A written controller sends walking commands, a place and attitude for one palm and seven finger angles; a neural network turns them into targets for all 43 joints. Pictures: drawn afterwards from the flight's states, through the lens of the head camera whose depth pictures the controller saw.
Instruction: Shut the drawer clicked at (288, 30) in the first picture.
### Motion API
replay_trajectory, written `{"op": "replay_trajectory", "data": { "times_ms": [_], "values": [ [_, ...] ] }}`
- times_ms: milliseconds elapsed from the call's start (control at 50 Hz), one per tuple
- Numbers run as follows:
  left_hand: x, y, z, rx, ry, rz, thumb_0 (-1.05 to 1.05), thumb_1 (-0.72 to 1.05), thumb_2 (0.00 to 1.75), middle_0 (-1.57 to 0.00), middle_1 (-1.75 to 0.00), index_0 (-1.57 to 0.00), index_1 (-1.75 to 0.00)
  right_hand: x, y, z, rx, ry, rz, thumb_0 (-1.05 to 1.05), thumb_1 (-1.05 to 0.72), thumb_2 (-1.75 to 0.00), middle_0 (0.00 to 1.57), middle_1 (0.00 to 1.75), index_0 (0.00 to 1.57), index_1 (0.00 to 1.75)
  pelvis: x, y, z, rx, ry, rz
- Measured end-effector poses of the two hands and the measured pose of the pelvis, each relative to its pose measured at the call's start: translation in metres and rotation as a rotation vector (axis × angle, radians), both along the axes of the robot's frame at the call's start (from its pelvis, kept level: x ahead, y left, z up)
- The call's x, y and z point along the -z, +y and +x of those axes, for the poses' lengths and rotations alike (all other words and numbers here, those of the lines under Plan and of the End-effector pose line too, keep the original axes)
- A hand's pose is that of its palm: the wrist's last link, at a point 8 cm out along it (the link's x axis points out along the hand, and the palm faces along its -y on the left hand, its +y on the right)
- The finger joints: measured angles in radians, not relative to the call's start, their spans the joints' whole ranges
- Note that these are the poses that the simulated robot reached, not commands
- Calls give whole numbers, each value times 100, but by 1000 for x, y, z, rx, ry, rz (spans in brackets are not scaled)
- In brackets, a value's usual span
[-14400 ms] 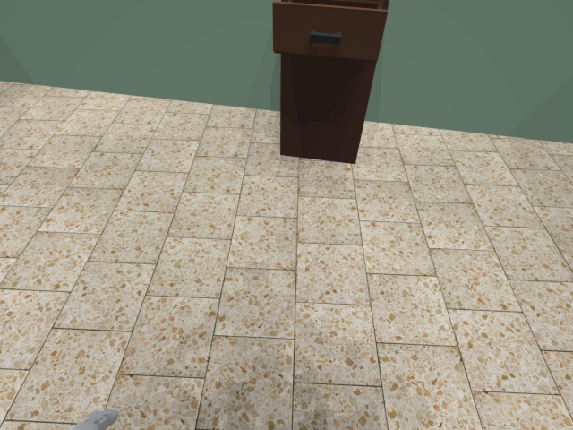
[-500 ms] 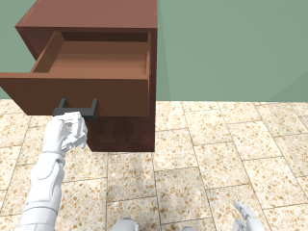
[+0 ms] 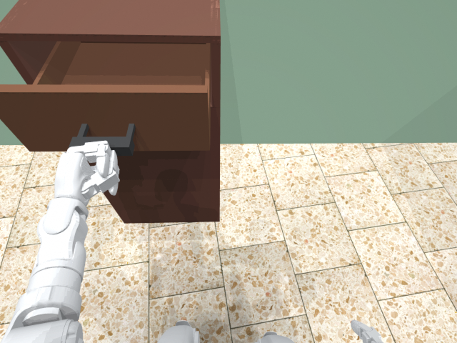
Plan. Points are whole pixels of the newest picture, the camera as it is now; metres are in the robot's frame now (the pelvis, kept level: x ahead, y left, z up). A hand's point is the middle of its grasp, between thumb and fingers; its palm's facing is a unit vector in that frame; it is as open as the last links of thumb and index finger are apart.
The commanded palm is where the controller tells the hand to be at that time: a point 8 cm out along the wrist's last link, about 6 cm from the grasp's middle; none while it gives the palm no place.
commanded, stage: push the drawer shut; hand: left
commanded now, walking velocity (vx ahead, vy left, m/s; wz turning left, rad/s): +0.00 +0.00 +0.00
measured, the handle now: (105, 137) +0.46 +0.24 +0.07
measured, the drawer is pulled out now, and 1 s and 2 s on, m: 0.14 0.02 0.00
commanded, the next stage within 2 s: pull the fist back off the drawer in 1.62 s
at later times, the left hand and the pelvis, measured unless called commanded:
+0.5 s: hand (120, 147) +0.44 +0.21 +0.06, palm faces +0.05 -1.00 -0.02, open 3.0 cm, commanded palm +0.43 +0.26 +0.07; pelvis +0.00 +0.00 -0.01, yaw -1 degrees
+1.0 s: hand (125, 121) +0.51 +0.21 +0.06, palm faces +0.05 -1.00 -0.02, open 3.1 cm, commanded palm +0.50 +0.26 +0.07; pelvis -0.01 +0.02 -0.02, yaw -2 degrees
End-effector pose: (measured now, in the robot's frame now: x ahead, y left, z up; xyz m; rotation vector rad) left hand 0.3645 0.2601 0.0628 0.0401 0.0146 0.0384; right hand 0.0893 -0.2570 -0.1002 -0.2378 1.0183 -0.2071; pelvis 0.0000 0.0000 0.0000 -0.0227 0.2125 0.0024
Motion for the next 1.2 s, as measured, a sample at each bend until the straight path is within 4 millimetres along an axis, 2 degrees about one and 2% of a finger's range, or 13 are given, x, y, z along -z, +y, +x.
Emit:
{"op": "replay_trajectory", "data": {
  "times_ms": [260, 440, 620, 860, 1020, 1200],
  "values": [
    [0, 4, 34, 0, 5, -15, -3, 74, 87, -139, -160, -140, -160, 5, -5, -25, 38, 85, -14, 1, -90, -90, 20, 30, 20, 30, 4, 0, -1, 5, 34, -7],
    [-2, -1, 49, -6, -1, -17, 0, 79, 90, -139, -160, -140, -160, 10, -1, -44, 63, 144, -3, 1, -90, -90, 20, 30, 20, 30, 5, 4, 0, 11, 48, -9],
    [-2, 2, 68, -6, 3, -18, -1, 75, 89, -140, -160, -140, -160, 10, 1, -60, 85, 181, -13, 1, -90, -90, 20, 30, 20, 30, 9, 6, -4, 14, 67, -16],
    [-1, 6, 102, -3, 11, -23, -2, 73, 88, -140, -160, -140, -160, 11, 1, -92, 117, 267, -42, 1, -90, -90, 20, 30, 20, 30, 16, 11, -8, 19, 116, -29],
    [-3, 4, 122, -9, 12, -25, 1, 76, 88, -139, -160, -140, -160, 10, 7, -114, 143, 335, -43, 1, -90, -90, 20, 30, 20, 30, 18, 16, -5, 25, 142, -35],
    [-3, 5, 146, -15, 22, -25, 0, 74, 89, -139, -160, -140, -160, 9, 15, -128, 160, 387, -42, 1, -90, -90, 20, 30, 20, 30, 21, 19, -3, 28, 174, -43]
  ]
}}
